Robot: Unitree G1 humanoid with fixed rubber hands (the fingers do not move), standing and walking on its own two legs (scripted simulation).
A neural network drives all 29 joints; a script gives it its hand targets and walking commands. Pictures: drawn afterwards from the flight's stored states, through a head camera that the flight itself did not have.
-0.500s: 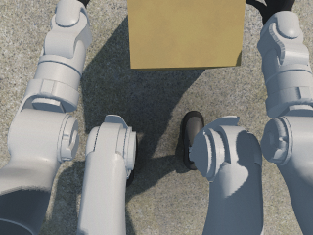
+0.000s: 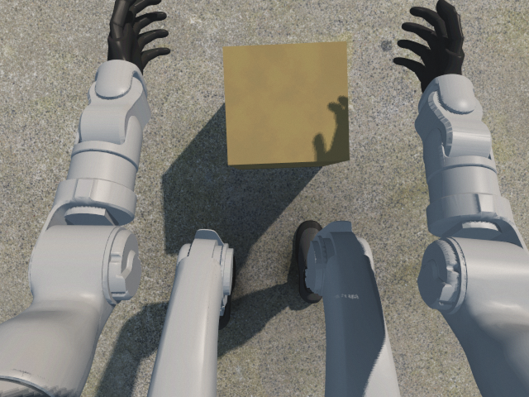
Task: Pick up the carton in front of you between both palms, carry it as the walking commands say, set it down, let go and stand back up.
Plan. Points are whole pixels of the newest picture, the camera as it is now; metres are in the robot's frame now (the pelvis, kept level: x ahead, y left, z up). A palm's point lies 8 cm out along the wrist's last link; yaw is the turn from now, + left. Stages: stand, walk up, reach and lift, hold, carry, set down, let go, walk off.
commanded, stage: set down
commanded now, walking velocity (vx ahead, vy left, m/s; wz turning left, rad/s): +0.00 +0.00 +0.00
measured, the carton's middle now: (282, 118) +0.50 -0.05 -0.38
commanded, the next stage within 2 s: let go in 0.38 s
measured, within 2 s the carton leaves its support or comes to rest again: neither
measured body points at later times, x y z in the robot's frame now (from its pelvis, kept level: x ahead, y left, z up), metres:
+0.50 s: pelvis +0.03 -0.01 +0.14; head +0.31 -0.03 +0.48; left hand +0.54 +0.16 +0.03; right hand +0.50 -0.25 +0.03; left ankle +0.07 +0.12 -0.47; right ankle +0.13 -0.12 -0.47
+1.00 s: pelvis +0.10 -0.01 +0.24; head +0.24 -0.02 +0.67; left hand +0.39 +0.20 +0.15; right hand +0.35 -0.25 +0.14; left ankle +0.07 +0.12 -0.47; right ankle +0.13 -0.12 -0.47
